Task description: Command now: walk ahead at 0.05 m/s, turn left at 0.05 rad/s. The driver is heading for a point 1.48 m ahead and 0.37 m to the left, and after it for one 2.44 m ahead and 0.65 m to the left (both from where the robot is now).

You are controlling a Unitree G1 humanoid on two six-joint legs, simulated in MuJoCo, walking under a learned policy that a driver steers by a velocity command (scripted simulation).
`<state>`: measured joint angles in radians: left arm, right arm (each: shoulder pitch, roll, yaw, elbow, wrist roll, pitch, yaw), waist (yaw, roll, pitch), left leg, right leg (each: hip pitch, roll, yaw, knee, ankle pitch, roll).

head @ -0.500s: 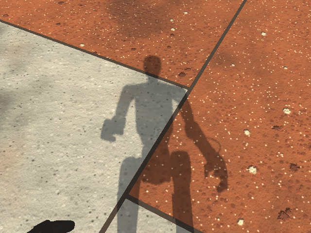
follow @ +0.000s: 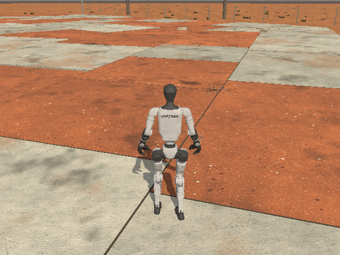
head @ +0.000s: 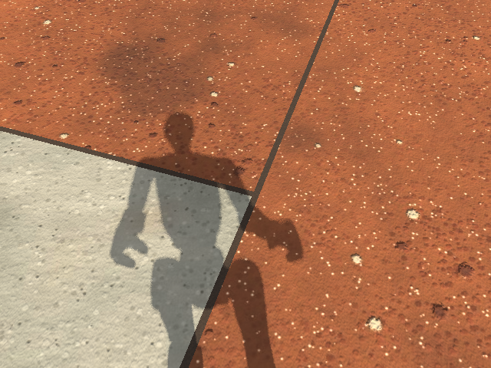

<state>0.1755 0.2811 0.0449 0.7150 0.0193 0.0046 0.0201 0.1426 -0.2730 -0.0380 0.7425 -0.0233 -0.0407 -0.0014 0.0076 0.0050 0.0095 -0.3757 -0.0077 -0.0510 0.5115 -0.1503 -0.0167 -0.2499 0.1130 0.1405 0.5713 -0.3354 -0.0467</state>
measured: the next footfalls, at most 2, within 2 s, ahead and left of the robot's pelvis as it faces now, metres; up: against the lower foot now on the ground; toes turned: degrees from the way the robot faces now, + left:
left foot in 0.62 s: +0.04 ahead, +0.17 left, +0.00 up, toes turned +20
right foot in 1.14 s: +0.00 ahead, -0.11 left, +0.00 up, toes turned +26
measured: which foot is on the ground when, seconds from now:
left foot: down 0.00-0.28, up 0.30-0.60, down 0.62-1.00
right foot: down 0.00-0.62, up 0.64-1.00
